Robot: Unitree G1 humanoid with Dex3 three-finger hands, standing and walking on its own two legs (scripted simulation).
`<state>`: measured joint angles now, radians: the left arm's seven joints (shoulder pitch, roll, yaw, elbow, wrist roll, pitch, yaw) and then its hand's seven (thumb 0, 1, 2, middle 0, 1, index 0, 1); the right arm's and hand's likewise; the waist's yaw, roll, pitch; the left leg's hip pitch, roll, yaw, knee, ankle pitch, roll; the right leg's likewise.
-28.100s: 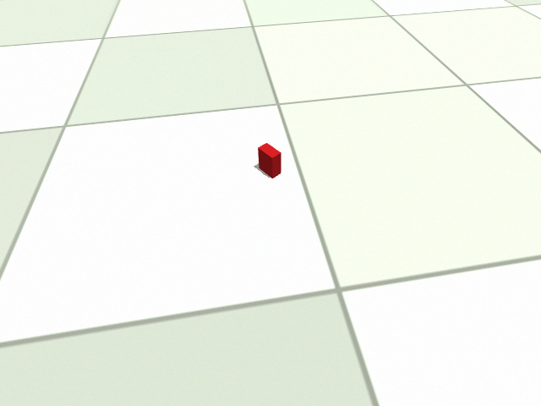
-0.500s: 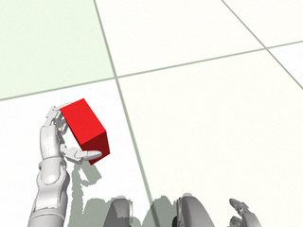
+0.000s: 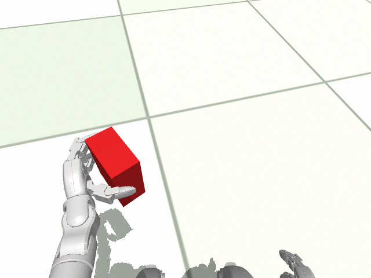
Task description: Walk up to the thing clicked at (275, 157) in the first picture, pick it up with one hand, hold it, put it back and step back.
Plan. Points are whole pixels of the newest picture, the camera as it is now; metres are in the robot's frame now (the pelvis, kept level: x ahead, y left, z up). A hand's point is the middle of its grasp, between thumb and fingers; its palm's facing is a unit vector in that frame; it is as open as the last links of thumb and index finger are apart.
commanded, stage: hold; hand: left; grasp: from the side
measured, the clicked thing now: (117, 168) +0.36 +0.17 +0.00
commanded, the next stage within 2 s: crouch in 0.80 s
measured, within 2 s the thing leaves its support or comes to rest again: neither
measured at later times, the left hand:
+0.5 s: hand (107, 159) +0.36 +0.18 +0.05, palm faces +0.30 -0.95 -0.04, open 14.1 cm
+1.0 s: hand (104, 165) +0.34 +0.18 +0.06, palm faces +0.31 -0.95 -0.04, open 14.1 cm
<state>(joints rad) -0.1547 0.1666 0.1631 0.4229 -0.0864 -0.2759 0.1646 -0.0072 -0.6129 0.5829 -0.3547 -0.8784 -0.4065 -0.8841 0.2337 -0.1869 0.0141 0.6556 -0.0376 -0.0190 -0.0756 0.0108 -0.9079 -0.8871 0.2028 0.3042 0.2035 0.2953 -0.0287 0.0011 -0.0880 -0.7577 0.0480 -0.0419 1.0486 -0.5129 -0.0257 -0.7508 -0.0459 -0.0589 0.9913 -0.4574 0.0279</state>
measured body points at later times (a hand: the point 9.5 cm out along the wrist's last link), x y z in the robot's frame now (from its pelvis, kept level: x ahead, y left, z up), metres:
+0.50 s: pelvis +0.01 +0.00 +0.02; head +0.07 +0.01 +0.47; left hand +0.34 +0.23 +0.05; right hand +0.13 -0.24 -0.09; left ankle +0.00 +0.13 -0.67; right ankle +0.02 -0.14 -0.67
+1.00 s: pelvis +0.01 +0.00 +0.03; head +0.05 +0.01 +0.48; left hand +0.32 +0.23 +0.06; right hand +0.14 -0.24 -0.08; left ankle +0.00 +0.13 -0.67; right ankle +0.02 -0.14 -0.67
